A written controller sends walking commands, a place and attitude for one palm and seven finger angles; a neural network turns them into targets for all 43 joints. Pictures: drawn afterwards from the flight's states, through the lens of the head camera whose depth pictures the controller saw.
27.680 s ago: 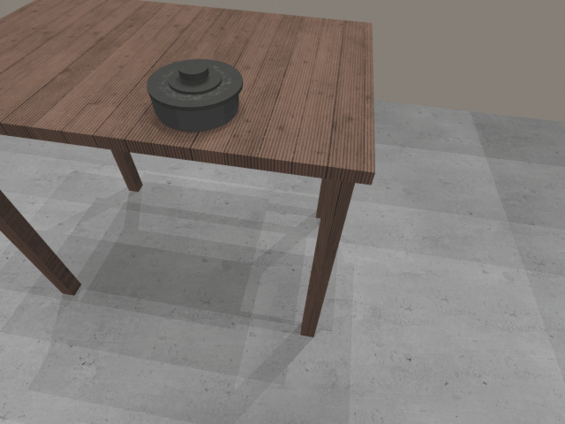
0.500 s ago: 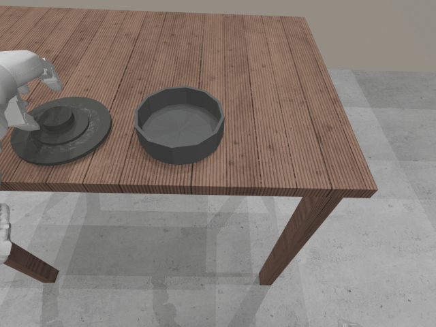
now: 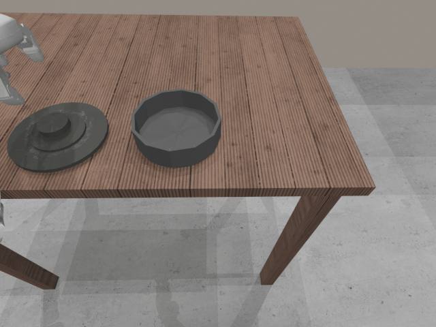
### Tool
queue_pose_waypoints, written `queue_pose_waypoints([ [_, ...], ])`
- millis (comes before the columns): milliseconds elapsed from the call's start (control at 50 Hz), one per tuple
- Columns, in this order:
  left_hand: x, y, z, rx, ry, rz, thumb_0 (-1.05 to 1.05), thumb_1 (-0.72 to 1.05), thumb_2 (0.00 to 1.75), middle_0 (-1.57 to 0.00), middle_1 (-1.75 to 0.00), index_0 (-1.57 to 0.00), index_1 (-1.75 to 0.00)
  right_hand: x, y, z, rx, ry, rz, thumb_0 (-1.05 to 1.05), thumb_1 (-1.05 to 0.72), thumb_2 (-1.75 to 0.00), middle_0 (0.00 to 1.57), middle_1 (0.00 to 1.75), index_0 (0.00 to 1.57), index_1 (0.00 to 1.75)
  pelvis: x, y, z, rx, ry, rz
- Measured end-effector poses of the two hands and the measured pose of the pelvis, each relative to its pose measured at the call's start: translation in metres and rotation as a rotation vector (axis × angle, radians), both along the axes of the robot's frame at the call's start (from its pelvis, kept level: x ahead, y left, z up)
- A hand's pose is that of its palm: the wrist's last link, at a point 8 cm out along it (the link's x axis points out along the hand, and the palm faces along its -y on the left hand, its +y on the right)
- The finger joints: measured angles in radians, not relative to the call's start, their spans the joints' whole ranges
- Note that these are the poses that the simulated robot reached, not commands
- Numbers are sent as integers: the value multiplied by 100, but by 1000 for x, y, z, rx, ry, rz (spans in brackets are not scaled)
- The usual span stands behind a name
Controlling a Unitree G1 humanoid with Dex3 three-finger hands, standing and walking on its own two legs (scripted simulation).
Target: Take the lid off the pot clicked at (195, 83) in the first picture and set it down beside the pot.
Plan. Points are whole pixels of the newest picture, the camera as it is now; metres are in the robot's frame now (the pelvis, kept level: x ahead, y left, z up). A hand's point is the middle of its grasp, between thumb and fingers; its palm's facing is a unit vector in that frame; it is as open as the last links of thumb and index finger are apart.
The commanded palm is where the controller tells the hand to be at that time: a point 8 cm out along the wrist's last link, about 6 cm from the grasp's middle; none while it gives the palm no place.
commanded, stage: raise the empty hand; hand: left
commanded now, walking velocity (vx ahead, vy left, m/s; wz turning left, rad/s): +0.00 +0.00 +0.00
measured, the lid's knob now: (54, 124) +0.46 +0.31 +0.11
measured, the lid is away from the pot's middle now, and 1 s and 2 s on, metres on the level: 0.23 0.23 0.23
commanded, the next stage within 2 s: draw the hand back to the body in 0.50 s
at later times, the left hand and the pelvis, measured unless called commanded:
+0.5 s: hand out of the picture +0.45 +0.32 +0.28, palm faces -0.12 -0.04 -0.99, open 10.9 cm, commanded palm +0.43 +0.31 +0.34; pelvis +0.01 -0.01 +0.00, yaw +0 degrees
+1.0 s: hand out of the picture +0.42 +0.32 +0.27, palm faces -0.10 -0.04 -0.99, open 10.9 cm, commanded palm +0.37 +0.31 +0.33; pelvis +0.00 -0.02 +0.00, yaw +0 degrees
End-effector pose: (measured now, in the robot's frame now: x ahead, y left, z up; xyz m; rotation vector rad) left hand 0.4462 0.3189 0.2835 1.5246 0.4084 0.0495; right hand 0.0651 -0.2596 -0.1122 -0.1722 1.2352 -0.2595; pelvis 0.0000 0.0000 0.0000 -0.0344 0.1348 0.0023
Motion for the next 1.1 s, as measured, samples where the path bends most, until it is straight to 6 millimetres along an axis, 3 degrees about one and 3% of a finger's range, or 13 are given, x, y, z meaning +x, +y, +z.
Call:
queue_pose_waypoints([
  [240, 2, -2, 26, 11, -47, 37, 0, -18, 100, -58, -44, -59, -44, 17, 0, 3, 5, -43, 21, 1, -90, -90, 20, 30, 20, 30, 4, -2, 1, 4, 2, 3],
  [500, -9, -3, 55, 34, -101, 99, 0, -18, 100, -58, -44, -59, -44, 34, -2, 2, 27, -77, 56, 1, -90, -90, 20, 30, 20, 30, 6, -8, 2, 9, -5, 7],
  [840, -22, -10, 43, 37, -95, 91, 0, -18, 100, -58, -44, -59, -44, 39, -14, 3, 28, -103, 57, 1, -90, -90, 20, 30, 20, 30, 5, -19, 2, 14, -25, -4],
  [1100, -63, -9, 35, 37, -128, 66, 0, -18, 100, -58, -44, -59, -44, 80, -6, 12, 43, -207, 130, 1, -90, -90, 20, 30, 20, 30, 0, -20, 2, 15, -59, 13],
])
